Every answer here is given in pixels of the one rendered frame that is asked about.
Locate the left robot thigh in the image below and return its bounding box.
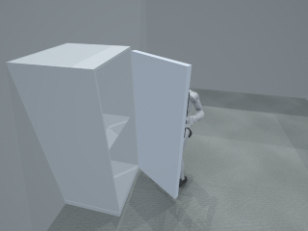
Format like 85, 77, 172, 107
182, 127, 192, 152

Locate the left robot forearm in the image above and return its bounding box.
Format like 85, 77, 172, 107
192, 111, 205, 122

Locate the left robot hand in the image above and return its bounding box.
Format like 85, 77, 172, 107
185, 115, 194, 128

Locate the robot left upper arm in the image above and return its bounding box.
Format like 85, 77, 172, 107
189, 90, 203, 114

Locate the robot left foot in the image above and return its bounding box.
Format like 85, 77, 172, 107
179, 176, 188, 187

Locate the fridge door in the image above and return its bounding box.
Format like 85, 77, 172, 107
131, 50, 192, 199

